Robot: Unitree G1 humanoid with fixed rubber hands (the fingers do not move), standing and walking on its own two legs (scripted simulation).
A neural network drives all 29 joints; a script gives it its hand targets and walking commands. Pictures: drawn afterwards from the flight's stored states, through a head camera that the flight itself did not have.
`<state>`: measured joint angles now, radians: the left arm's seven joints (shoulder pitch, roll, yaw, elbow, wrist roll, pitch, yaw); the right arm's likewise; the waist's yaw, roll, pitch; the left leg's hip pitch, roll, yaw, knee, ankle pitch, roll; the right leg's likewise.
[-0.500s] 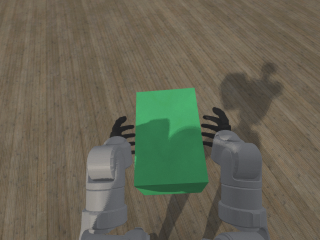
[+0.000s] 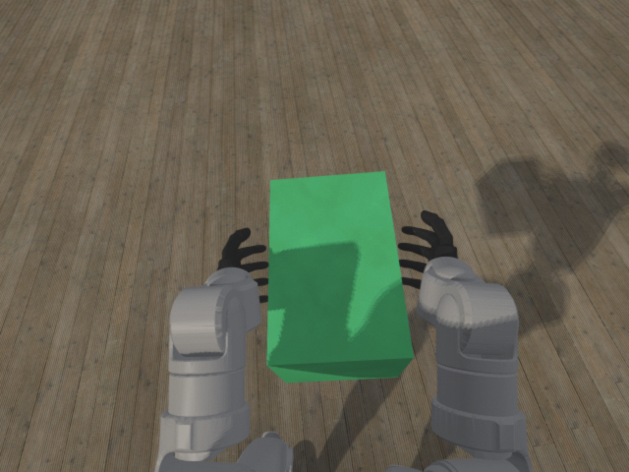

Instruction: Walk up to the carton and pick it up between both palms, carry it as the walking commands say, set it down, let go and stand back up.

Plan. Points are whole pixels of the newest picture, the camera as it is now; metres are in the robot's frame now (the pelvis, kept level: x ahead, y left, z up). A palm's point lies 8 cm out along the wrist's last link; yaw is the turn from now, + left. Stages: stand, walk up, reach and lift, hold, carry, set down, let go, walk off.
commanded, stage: carry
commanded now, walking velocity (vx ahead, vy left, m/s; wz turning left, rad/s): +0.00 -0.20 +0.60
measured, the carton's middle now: (334, 279) +0.36 -0.02 +0.00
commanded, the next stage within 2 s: none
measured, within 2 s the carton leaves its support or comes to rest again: neither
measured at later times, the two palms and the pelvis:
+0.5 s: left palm (205, 370) +0.22 +0.12 +0.08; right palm (418, 298) +0.29 -0.10 +0.07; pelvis -0.05 -0.07 +0.00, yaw +16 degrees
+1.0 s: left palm out of the picture +0.11 +0.16 +0.07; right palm (357, 335) +0.25 -0.03 +0.08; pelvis -0.09 -0.12 +0.00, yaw +34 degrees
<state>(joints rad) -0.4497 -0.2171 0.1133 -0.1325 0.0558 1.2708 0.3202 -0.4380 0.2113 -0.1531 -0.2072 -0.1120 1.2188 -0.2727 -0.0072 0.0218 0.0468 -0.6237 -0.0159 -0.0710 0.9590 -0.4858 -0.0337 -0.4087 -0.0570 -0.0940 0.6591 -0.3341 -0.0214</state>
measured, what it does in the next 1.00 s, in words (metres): steps to the right, turning left: left foot, then right foot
